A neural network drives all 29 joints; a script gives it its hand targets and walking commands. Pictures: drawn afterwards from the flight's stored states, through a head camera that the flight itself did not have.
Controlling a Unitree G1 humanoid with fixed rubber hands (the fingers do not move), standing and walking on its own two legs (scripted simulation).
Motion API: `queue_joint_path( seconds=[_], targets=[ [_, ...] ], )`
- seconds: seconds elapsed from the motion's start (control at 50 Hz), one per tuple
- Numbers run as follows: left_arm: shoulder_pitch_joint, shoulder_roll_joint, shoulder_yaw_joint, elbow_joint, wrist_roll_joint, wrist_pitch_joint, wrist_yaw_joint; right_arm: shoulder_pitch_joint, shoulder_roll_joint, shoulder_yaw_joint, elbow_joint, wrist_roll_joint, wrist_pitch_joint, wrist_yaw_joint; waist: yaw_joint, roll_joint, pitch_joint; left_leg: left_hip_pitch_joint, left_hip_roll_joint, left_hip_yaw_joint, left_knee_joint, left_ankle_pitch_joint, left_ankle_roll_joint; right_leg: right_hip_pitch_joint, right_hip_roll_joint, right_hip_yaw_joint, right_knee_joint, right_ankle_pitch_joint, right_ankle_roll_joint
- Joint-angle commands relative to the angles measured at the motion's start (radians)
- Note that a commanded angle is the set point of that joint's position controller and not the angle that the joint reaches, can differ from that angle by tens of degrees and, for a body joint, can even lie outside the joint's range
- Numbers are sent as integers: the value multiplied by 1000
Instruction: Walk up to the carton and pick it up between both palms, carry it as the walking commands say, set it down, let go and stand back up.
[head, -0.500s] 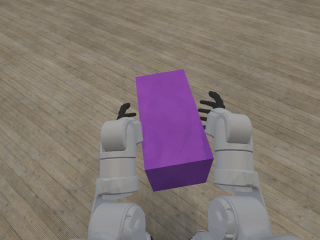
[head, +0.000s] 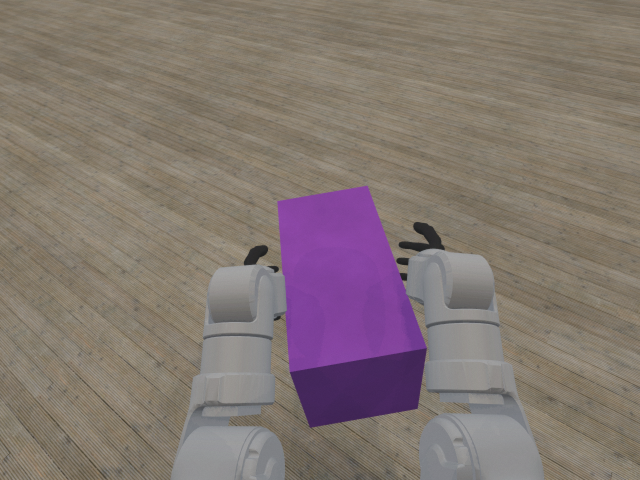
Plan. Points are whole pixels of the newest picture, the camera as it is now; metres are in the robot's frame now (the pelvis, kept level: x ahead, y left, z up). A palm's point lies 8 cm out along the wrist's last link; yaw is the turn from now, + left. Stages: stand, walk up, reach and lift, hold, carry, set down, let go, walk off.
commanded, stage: carry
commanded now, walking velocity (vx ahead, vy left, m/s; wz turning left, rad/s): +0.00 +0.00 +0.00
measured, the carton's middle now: (341, 295) +0.36 +0.00 +0.02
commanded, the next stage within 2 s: none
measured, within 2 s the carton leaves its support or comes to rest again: neither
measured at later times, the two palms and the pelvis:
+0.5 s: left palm (254, 307) +0.29 +0.11 +0.09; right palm (433, 287) +0.31 -0.11 +0.10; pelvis -0.01 -0.01 +0.00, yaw +1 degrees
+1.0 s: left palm (256, 312) +0.29 +0.11 +0.08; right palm (437, 291) +0.31 -0.11 +0.10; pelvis -0.01 -0.01 +0.00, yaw +1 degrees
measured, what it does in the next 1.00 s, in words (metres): stands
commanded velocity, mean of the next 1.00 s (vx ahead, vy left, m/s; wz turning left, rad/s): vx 0.00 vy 0.00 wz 0.00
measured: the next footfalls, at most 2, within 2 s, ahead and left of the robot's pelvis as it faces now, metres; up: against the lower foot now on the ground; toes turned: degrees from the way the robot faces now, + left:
none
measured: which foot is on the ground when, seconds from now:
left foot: down 0.00-1.00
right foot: down 0.00-1.00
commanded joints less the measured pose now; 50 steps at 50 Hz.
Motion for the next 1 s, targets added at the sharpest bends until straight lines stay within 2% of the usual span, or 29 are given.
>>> queue_joint_path(
  seconds=[0.0, 0.02, 0.04, 0.06, 0.1, 0.12, 0.18, 0.2, 0.22, 0.26, 0.28, 0.34, 0.36, 0.38, 0.42, 0.44, 0.46, 0.48, 0.5, 0.54, 0.56, 0.6, 0.64, 0.72, 0.76, 0.78, 0.82, 0.92, 0.98],
  targets=[
    [-1049, -996, -541, -214, -489, -77, -457, -758, 1120, 565, -7, 451, 22, 385, 0, -28, -449, 167, 114, -149, -171, -104, -4, 115, -85, 50, -96, 65, -48],
    [-949, -976, -484, -111, -434, -79, -453, -654, 1099, 492, 92, 400, 17, 386, 2, -28, -443, 188, 114, -142, -182, -108, 5, 108, -83, 44, -90, 50, -49],
    [-879, -954, -508, -192, -440, -88, -456, -557, 1111, 512, 79, 405, 21, 392, -2, -36, -479, 184, 128, -158, -193, -110, 5, 104, -67, 39, -75, 40, -43],
    [-1131, -965, -554, -206, -481, -94, -448, -812, 1098, 553, 25, 445, 11, 390, -1, 69, -463, 175, 136, -168, -201, -70, 15, 117, -69, 25, -65, 18, -49],
    [-849, -1000, -506, -117, -427, -59, -447, -539, 1095, 501, 70, 390, 35, 396, -2, 60, -448, 194, 144, -159, -199, -47, 6, 69, -65, 29, -56, 45, -37],
    [-1049, -996, -546, -227, -485, -77, -449, -716, 1102, 523, -12, 425, 19, 397, -1, 97, -478, 192, 142, -150, -182, 10, 13, 107, -79, 38, -85, 70, -44],
    [-831, -966, -479, -79, -434, -71, -457, -551, 1080, 490, 103, 386, 26, 388, -3, -41, -515, 202, 121, -133, -116, 89, 4, 164, -91, 45, -72, 158, -51],
    [-995, -983, -509, -196, -460, -86, -461, -678, 1126, 511, 18, 406, 18, 396, -4, -36, -496, 200, 98, -107, -108, 44, -4, 133, -108, 66, -97, 156, -50],
    [-964, -976, -515, -159, -443, -81, -454, -667, 1105, 513, 39, 415, 19, 400, -2, 34, -480, 202, 100, -120, -125, 15, -15, 108, -105, 66, -82, 116, -60],
    [-818, -1022, -497, -167, -426, -65, -467, -548, 1135, 516, 3, 403, 38, 411, 2, 21, -435, 140, 117, -121, -151, -123, -10, 110, -89, 44, -107, 51, -46],
    [-928, -1011, -509, -189, -451, -75, -468, -638, 1114, 521, -5, 412, 30, 406, -5, -47, -439, 159, 91, -118, -114, -86, -17, 84, -98, 78, -132, 101, -59],
    [-940, -1005, -533, -205, -459, -74, -458, -585, 1112, 504, 50, 397, 33, 403, -7, 34, -451, 205, 117, -140, -148, -36, 6, 70, -80, 44, -79, 106, -46],
    [-800, -1010, -509, -170, -432, -64, -468, -409, 1144, 492, 100, 369, 40, 408, -1, -30, -437, 146, 117, -157, -162, -59, 0, 109, -88, 40, -92, 65, -46],
    [-919, -993, -538, -214, -461, -78, -466, -639, 1100, 559, -61, 423, 16, 403, -1, -80, -471, 188, 119, -153, -122, -32, 8, 103, -87, 58, -111, 110, -56],
    [-649, -1006, -464, -97, -377, -64, -470, -478, 1130, 530, 7, 377, 30, 402, 2, -55, -442, 161, 109, -143, -130, -38, -3, 100, -108, 66, -111, 89, -52],
    [-974, -1006, -561, -216, -478, -87, -469, -785, 1096, 608, -138, 453, 6, 401, -1, 30, -464, 195, 94, -120, -122, -69, -7, 79, -109, 89, -111, 111, -61],
    [-767, -1043, -527, -179, -424, -72, -467, -477, 1125, 524, -11, 382, 34, 406, -2, 70, -403, 136, 102, -149, -186, -171, -15, 70, -96, 58, -107, -22, -59],
    [-725, -1016, -555, -259, -422, -72, -470, -457, 1133, 565, -55, 404, 34, 416, -1, 67, -442, 160, 107, -142, -184, -160, -14, 61, -83, 65, -105, -31, -56],
    [-927, -1036, -580, -290, -486, -76, -464, -606, 1143, 594, -111, 439, 31, 403, -6, -32, -435, 186, 108, -147, -160, -153, 2, 50, -86, 67, -134, -54, -51],
    [-698, -1008, -497, -131, -390, -68, -486, -450, 1107, 515, 2, 351, 23, 412, 1, -44, -441, 164, 101, -157, -162, -145, 3, 82, -105, 95, -159, -44, -55],
    [-693, -1017, -550, -237, -434, -74, -483, -414, 1155, 590, -48, 409, 36, 410, -2, -82, -417, 166, 86, -135, -129, -86, -6, 69, -115, 102, -178, -46, -61],
    [-905, -1000, -559, -268, -449, -95, -476, -662, 1130, 602, -104, 436, 21, 411, -4, -22, -420, 203, 90, -126, -125, -63, -4, 17, -114, 101, -153, -4, -69],
    [-694, -1001, -534, -238, -403, -78, -471, -442, 1158, 582, -61, 403, 31, 413, -3, -40, -432, 214, 99, -148, -150, -120, 10, 17, -79, 68, -147, -66, -56],
    [-806, -1017, -600, -289, -450, -80, -463, -518, 1107, 586, -103, 412, 29, 418, 0, 54, -439, 151, 132, -173, -200, -83, 25, 97, -56, 22, -74, 46, -51],
    [-738, -1034, -578, -254, -442, -74, -469, -506, 1115, 603, -133, 409, 29, 419, -1, -23, -454, 179, 125, -143, -168, -82, 19, 82, -58, 30, -85, 36, -54],
    [-708, -987, -536, -206, -410, -85, -479, -422, 1109, 550, -2, 365, 25, 416, 2, -34, -438, 147, 118, -132, -140, -95, -4, 93, -86, 58, -125, 63, -56],
    [-753, -1023, -595, -291, -448, -81, -471, -482, 1122, 604, -137, 409, 21, 414, -3, 57, -452, 164, 95, -143, -161, -73, -2, 91, -108, 71, -116, 40, -66],
    [-796, -1040, -611, -316, -467, -72, -483, -456, 1150, 608, -124, 411, 34, 420, -7, -88, -408, 121, 74, -117, -128, -139, -17, 72, -98, 79, -177, -60, -60],
    [-657, -1021, -567, -216, -430, -75, -477, -434, 1118, 581, -82, 399, 26, 413, -4, 24, -421, 178, 87, -141, -168, -88, -14, 22, -89, 65, -134, -48, -57]
  ],
)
